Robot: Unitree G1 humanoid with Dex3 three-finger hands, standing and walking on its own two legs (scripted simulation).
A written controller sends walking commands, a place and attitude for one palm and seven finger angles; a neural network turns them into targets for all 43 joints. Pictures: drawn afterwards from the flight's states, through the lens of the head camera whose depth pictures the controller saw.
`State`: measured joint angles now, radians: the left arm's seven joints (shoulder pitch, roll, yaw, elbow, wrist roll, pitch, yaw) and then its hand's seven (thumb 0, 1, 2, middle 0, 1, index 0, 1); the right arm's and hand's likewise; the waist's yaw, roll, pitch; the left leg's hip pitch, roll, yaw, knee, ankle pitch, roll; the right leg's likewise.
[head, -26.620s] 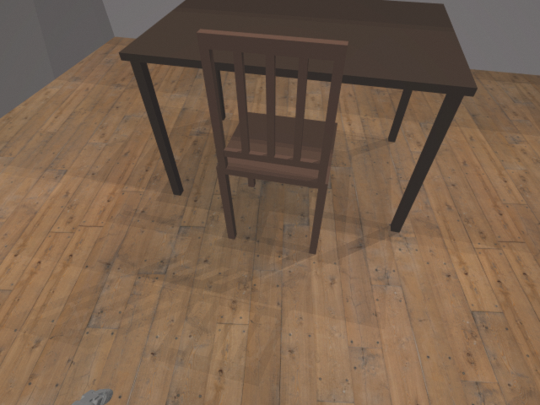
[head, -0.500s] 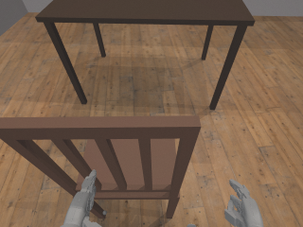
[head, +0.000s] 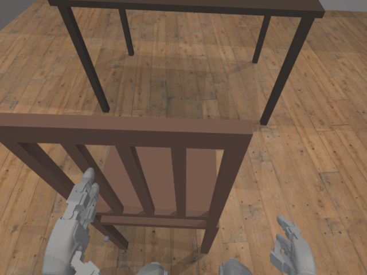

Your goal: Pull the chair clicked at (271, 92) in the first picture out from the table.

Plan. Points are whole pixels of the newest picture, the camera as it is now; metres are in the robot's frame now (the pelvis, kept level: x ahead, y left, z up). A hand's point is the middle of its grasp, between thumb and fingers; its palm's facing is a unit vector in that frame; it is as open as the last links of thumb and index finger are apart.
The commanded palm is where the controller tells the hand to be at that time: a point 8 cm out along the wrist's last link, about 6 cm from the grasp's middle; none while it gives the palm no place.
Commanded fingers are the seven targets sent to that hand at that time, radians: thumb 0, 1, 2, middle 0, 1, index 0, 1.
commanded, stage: draw the hand back to the body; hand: left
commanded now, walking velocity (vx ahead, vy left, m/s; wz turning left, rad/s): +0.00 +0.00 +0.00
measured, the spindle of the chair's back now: (140, 185) +0.31 +0.12 +0.01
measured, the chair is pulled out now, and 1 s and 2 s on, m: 0.64 0.64 0.64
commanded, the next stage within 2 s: step back with the hand held close in 1.28 s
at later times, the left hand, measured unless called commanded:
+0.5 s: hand (41, 208) +0.20 +0.22 +0.15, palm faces +0.33 -0.86 -0.40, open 14.9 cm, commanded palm +0.16 +0.27 +0.18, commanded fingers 0.00 0.21 0.57 -0.10 -0.16 -0.10 -0.16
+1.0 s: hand out of the picture +0.23 +0.27 +0.24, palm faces +0.50 -0.75 -0.43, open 8.3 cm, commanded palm +0.18 +0.30 +0.25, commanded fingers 0.00 0.90 0.90 -0.20 -0.30 -0.20 -0.30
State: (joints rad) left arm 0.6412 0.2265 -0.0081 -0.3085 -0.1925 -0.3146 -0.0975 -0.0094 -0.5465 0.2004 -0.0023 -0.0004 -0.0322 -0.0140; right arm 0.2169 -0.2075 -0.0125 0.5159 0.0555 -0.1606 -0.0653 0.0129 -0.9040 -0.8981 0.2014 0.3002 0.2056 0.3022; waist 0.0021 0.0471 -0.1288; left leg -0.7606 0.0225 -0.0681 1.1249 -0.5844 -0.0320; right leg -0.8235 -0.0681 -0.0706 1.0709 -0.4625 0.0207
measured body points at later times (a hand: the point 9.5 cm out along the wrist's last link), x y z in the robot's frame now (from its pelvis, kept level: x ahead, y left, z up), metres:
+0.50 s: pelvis +0.03 +0.00 +0.06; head +0.02 -0.03 +0.50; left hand +0.18 +0.27 +0.18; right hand +0.22 -0.23 -0.02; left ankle -0.01 +0.14 -0.66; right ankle +0.04 -0.14 -0.66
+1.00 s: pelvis +0.03 +0.00 +0.08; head +0.02 -0.04 +0.52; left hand +0.20 +0.31 +0.27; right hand +0.22 -0.23 -0.01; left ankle -0.01 +0.14 -0.66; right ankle +0.04 -0.14 -0.66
